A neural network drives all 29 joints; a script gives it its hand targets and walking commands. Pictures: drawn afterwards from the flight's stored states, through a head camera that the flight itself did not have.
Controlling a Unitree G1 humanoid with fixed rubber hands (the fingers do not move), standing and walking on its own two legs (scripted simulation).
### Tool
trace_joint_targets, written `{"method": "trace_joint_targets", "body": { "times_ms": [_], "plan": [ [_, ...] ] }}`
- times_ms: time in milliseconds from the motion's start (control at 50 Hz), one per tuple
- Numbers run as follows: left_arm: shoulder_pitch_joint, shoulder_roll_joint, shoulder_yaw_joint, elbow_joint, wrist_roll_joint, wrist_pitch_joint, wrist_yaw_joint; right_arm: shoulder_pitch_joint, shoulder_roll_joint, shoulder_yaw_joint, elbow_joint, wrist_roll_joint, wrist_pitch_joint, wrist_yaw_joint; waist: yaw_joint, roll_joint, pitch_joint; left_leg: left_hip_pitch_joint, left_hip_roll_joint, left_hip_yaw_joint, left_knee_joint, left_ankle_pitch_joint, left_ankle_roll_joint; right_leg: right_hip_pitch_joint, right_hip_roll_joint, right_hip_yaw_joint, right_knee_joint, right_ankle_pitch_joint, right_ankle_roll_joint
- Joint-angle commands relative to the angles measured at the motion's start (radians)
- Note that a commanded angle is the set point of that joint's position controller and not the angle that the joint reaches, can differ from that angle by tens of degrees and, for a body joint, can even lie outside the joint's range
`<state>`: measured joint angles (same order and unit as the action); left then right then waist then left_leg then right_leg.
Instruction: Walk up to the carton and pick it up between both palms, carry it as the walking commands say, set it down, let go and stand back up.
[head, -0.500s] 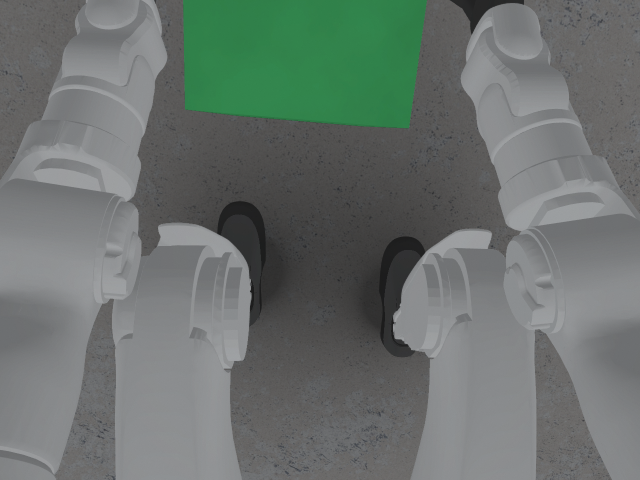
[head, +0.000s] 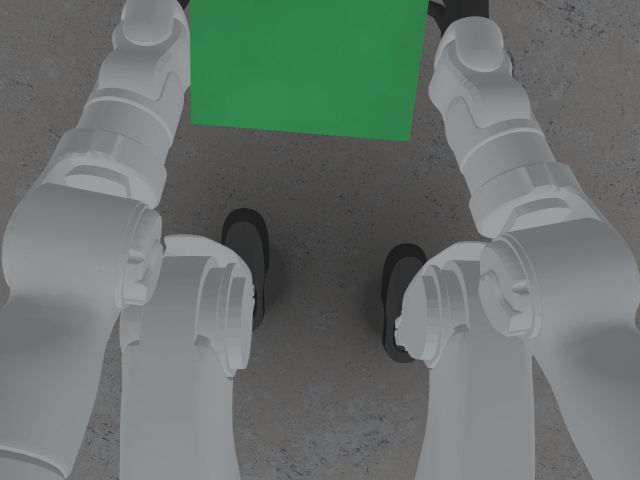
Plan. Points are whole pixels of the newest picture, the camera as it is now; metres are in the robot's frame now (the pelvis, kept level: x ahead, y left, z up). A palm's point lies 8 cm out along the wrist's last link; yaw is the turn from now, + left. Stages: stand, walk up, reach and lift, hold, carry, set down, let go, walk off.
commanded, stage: reach and lift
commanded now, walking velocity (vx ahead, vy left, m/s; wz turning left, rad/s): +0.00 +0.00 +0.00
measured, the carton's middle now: (311, 7) +0.54 +0.06 -0.25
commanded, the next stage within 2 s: none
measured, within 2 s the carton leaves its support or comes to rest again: leaves its support in 0.42 s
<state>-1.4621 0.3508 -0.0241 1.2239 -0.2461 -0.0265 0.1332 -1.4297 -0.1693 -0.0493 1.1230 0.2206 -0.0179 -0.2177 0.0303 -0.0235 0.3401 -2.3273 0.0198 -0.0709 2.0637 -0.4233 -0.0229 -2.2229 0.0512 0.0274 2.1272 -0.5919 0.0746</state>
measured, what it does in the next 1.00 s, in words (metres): stands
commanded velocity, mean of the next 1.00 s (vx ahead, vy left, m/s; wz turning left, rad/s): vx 0.00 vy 0.00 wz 0.00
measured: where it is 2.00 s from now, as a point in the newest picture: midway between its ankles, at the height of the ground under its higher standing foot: (324, 305)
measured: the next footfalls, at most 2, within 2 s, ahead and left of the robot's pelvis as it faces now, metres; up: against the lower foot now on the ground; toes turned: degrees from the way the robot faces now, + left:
none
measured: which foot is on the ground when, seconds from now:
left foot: down 0.00-1.00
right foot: down 0.00-1.00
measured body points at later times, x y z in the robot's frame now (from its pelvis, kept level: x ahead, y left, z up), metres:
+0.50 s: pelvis +0.00 +0.00 -0.02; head +0.36 +0.03 +0.24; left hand +0.54 +0.20 -0.20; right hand +0.55 -0.08 -0.19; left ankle +0.14 +0.13 -0.35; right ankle +0.11 -0.14 -0.35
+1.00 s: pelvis -0.01 +0.00 +0.01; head +0.35 +0.05 +0.27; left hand +0.54 +0.20 -0.15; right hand +0.55 -0.07 -0.13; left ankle +0.14 +0.14 -0.35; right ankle +0.11 -0.14 -0.35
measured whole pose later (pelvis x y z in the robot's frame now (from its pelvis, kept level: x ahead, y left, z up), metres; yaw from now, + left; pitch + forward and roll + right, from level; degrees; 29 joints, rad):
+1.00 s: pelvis -0.01 +0.00 +0.01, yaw -1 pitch +33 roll -2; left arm -1.41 0.27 0.19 0.87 0.03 0.32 0.09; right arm -1.36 -0.02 -0.41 0.72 -0.05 0.25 -0.20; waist 0.06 -0.07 0.40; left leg -2.19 -0.03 -0.09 2.05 -0.44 -0.06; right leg -2.11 0.12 0.07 2.11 -0.58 0.10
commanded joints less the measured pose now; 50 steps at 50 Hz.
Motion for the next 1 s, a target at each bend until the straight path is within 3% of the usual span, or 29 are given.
{"method": "trace_joint_targets", "body": {
  "times_ms": [0, 120, 360, 440, 600, 740, 920, 980],
  "plan": [
    [-0.386, -0.275, -0.076, -0.167, 0.012, -0.027, -0.078, -0.306, 0.268, 0.06, -0.162, -0.025, -0.025, 0.07, 0.0, 0.081, -1.294, 0.788, -0.066, 0.072, -0.09, 0.265, -0.008, 0.413, 0.073, -0.088, -0.169, 0.271, -0.027],
    [-0.562, -0.722, -0.148, -0.22, 0.021, 0.023, -0.193, -0.525, 0.663, 0.107, -0.19, -0.077, 0.02, 0.189, 0.006, 0.049, -1.267, 0.767, -0.095, 0.094, -0.069, 0.219, -0.003, 0.401, 0.109, -0.103, -0.137, 0.22, -0.035],
    [-0.567, -0.964, -0.08, -0.307, 0.089, 0.114, -0.296, -0.536, 0.962, 0.063, -0.253, -0.131, 0.123, 0.302, 0.036, 0.01, -1.255, 0.762, -0.116, 0.131, -0.026, 0.22, 0.02, 0.362, 0.142, -0.132, -0.11, 0.209, -0.044],
    [-0.538, -1.014, -0.069, -0.343, 0.097, 0.133, -0.321, -0.523, 1.032, 0.068, -0.287, -0.14, 0.143, 0.314, 0.038, -0.008, -1.297, 0.751, -0.122, 0.134, -0.017, 0.27, 0.025, 0.375, 0.149, -0.128, -0.11, 0.258, -0.046],
    [-0.55, -1.042, -0.072, -0.488, 0.109, 0.155, -0.334, -0.512, 1.117, 0.114, -0.366, -0.13, 0.177, 0.306, 0.088, -0.023, -1.487, 0.775, -0.125, 0.161, -0.024, 0.336, 0.019, 0.487, 0.159, -0.111, -0.125, 0.347, -0.036],
    [-0.58, -1.042, -0.069, -0.522, 0.157, 0.2, -0.343, -0.493, 1.129, 0.091, -0.348, -0.182, 0.222, 0.296, 0.094, -0.003, -1.47, 0.777, -0.121, 0.18, -0.087, 0.204, 0.007, 0.455, 0.167, -0.122, -0.166, 0.214, -0.036],
    [-0.687, -1.094, -0.149, -0.626, 0.139, 0.256, -0.329, -0.585, 1.095, 0.112, -0.435, -0.174, 0.271, 0.301, 0.052, 0.066, -1.703, 0.969, -0.125, 0.179, -0.144, 0.137, -0.013, 0.507, 0.157, -0.153, -0.193, 0.156, -0.047],
    [-0.697, -1.12, -0.192, -0.652, 0.119, 0.273, -0.325, -0.587, 1.096, 0.139, -0.468, -0.168, 0.287, 0.311, 0.032, 0.086, -1.808, 1.062, -0.129, 0.177, -0.146, 0.184, -0.022, 0.546, 0.154, -0.156, -0.195, 0.187, -0.047]
  ]
}}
